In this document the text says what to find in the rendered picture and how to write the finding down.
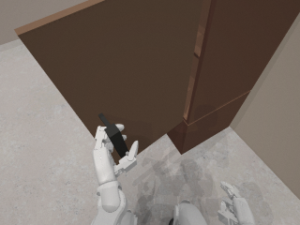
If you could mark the handle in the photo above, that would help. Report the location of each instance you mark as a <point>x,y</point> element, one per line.
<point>115,136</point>

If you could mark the left robot forearm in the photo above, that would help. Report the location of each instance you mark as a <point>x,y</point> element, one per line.
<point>112,204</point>

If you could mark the robot right thigh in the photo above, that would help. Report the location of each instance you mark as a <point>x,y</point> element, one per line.
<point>187,214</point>

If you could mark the cupboard door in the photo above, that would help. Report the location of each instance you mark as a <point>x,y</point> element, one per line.
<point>127,59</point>

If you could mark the right robot hand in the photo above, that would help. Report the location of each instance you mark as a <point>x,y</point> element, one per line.
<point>240,212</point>

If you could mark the robot thigh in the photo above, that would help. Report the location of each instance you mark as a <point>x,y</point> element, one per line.
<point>129,219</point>
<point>187,214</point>

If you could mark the left robot hand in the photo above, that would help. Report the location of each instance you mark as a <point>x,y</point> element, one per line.
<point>103,160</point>

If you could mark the robot left thigh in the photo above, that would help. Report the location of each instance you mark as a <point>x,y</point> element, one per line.
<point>129,219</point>

